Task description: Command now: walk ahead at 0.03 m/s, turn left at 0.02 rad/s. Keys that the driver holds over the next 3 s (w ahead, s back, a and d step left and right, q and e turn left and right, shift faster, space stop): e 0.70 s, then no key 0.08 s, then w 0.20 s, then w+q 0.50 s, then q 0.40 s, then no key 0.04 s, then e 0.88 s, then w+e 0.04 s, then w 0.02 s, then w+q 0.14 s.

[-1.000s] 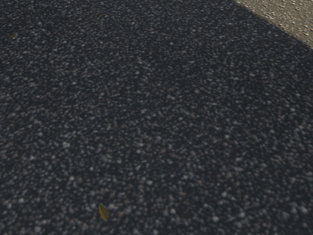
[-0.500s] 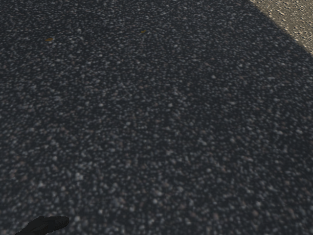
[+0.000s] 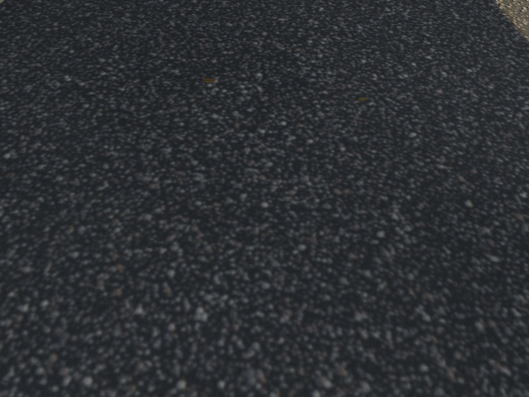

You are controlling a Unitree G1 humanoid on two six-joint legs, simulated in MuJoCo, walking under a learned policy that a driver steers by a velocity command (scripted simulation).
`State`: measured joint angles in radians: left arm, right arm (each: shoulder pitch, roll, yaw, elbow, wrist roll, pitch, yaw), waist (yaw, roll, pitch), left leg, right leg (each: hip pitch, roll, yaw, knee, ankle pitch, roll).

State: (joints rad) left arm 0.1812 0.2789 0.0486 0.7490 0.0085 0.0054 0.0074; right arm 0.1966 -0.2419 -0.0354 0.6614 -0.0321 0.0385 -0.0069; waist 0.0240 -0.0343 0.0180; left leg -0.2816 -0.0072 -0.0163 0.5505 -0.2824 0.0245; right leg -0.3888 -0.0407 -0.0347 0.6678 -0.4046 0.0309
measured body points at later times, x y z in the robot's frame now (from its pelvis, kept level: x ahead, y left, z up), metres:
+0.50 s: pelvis -0.01 -0.03 +0.01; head +0.02 -0.06 +0.46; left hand +0.18 +0.23 -0.08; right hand +0.10 -0.34 -0.10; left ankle +0.02 +0.13 -0.66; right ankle -0.02 -0.11 -0.73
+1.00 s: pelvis +0.02 -0.01 +0.01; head +0.03 +0.00 +0.46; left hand +0.27 +0.17 -0.09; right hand -0.03 -0.29 -0.09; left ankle +0.06 +0.11 -0.73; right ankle -0.05 -0.13 -0.69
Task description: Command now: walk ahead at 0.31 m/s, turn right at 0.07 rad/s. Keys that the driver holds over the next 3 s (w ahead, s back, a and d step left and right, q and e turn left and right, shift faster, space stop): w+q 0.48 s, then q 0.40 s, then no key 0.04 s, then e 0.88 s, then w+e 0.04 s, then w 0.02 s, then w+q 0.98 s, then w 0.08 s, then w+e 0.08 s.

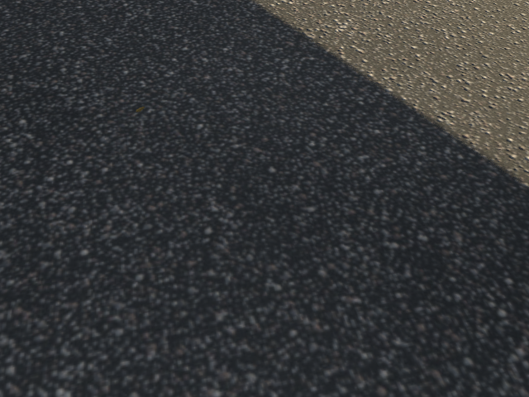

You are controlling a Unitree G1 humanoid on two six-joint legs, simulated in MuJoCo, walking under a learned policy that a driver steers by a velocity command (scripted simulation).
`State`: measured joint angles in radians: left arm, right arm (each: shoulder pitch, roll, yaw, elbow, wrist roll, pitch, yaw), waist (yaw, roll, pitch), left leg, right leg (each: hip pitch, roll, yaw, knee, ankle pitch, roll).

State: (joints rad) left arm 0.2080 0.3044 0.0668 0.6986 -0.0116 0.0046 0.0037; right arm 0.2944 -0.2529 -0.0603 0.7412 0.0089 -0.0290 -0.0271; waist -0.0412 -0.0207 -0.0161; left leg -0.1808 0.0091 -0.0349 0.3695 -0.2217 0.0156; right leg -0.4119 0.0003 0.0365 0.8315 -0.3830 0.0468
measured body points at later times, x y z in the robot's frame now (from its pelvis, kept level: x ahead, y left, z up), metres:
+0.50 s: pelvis +0.17 -0.01 -0.02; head +0.20 +0.00 +0.43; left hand +0.10 +0.26 -0.14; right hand +0.43 -0.18 -0.11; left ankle +0.32 +0.16 -0.71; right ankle +0.02 -0.14 -0.75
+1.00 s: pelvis +0.34 +0.06 -0.01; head +0.37 +0.09 +0.44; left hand +0.37 +0.37 -0.11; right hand +0.61 -0.13 -0.10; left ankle +0.33 +0.14 -0.75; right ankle +0.50 -0.04 -0.72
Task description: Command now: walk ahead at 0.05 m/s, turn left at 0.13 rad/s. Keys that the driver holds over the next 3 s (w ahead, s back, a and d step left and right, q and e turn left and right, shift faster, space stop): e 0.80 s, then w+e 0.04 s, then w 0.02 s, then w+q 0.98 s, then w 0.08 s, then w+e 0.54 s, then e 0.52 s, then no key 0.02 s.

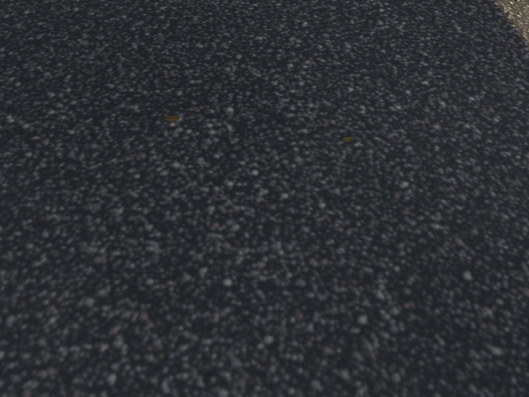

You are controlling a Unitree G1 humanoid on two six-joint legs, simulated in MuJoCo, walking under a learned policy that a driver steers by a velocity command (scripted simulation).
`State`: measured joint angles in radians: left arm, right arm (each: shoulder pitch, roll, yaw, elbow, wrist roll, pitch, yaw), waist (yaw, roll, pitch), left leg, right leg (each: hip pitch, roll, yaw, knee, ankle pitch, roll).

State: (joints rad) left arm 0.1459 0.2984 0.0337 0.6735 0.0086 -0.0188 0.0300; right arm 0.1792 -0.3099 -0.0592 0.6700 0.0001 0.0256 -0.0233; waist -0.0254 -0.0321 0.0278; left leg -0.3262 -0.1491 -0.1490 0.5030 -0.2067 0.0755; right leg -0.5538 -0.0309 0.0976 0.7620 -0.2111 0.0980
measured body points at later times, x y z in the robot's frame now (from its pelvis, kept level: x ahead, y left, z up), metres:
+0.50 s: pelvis +0.04 -0.04 +0.00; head +0.08 -0.04 +0.45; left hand +0.28 +0.20 -0.08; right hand +0.09 -0.34 -0.11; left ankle +0.02 +0.08 -0.73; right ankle +0.02 -0.15 -0.68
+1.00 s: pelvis +0.05 -0.09 +0.01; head +0.06 -0.11 +0.46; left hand +0.30 +0.09 -0.07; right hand +0.06 -0.41 -0.10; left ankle +0.13 +0.03 -0.70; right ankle +0.02 -0.18 -0.73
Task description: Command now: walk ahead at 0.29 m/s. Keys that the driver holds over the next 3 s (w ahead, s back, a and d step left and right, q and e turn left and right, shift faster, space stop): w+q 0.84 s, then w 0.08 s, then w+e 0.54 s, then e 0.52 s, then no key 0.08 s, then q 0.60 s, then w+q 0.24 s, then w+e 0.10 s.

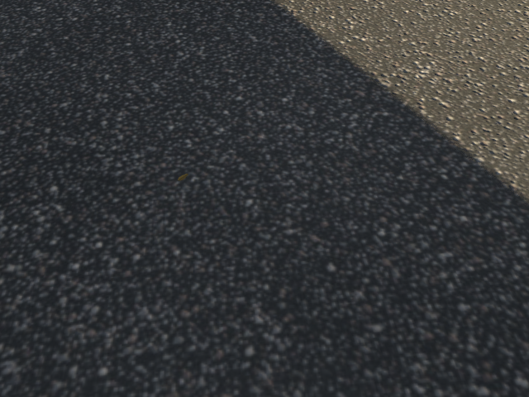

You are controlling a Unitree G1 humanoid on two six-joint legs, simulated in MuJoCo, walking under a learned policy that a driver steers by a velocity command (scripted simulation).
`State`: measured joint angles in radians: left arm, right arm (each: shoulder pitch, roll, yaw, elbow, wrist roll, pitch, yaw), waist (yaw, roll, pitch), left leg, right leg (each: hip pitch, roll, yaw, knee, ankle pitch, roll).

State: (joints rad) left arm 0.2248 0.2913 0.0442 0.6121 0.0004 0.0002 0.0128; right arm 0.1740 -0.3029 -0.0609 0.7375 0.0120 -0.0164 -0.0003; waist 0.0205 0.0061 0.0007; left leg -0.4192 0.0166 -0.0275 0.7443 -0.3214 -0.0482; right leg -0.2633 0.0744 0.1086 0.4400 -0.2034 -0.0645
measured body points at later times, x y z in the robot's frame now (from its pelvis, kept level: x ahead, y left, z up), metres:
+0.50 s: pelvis +0.17 +0.04 +0.00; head +0.20 +0.08 +0.44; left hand +0.37 +0.32 -0.07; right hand +0.20 -0.24 -0.11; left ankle +0.02 +0.14 -0.74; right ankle +0.35 -0.07 -0.71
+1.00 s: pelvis +0.42 +0.12 -0.01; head +0.45 +0.15 +0.44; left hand +0.28 +0.38 -0.14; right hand +0.74 +0.04 -0.08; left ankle +0.50 +0.32 -0.72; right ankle +0.37 -0.05 -0.74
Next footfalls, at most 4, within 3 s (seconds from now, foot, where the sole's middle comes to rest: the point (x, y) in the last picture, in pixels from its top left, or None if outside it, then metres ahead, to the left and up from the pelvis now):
0.16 left None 0.06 0.14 -0.78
0.58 right None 0.40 -0.04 -0.78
1.06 left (156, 379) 0.54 0.34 -0.78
1.58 right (217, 262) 0.89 0.21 -0.78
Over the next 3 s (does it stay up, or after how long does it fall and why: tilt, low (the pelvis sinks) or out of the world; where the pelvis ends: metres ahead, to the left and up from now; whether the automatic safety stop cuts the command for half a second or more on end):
stays up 0.89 0.37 0.01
